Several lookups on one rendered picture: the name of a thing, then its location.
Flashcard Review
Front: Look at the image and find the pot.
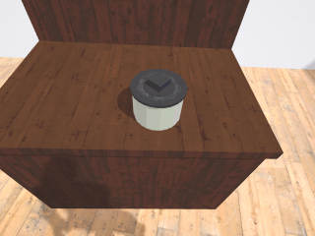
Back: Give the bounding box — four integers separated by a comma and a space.
132, 96, 184, 131

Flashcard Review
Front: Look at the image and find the table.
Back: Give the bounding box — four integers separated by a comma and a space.
0, 0, 284, 209

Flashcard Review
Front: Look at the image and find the knob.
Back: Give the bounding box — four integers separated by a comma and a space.
148, 72, 171, 91

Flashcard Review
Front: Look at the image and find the lid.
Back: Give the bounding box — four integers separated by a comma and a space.
130, 69, 188, 108

